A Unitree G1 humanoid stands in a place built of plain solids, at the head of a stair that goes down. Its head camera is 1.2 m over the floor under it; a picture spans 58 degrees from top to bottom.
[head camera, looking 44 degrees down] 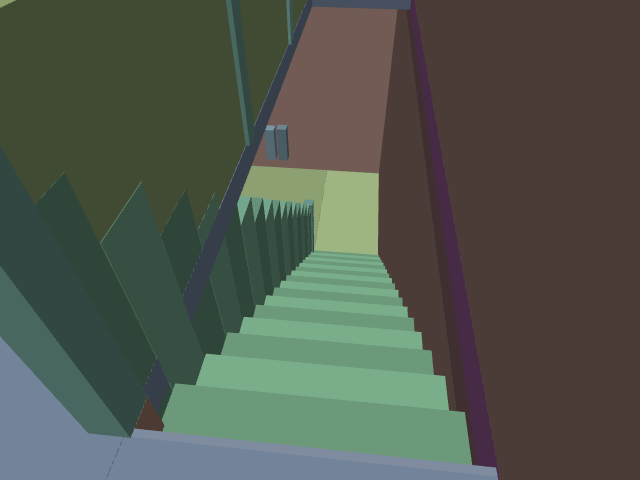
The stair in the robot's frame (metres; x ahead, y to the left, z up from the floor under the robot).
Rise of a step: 0.20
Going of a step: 0.24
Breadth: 0.99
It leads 6 degrees to the right of straight ahead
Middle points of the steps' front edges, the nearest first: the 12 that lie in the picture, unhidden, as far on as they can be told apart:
0.45 0.04 0.00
0.69 0.01 -0.20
0.93 -0.01 -0.40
1.16 -0.04 -0.60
1.40 -0.06 -0.80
1.64 -0.09 -1.00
1.88 -0.11 -1.20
2.12 -0.14 -1.40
2.36 -0.16 -1.60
2.60 -0.19 -1.81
2.84 -0.21 -2.01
3.07 -0.24 -2.21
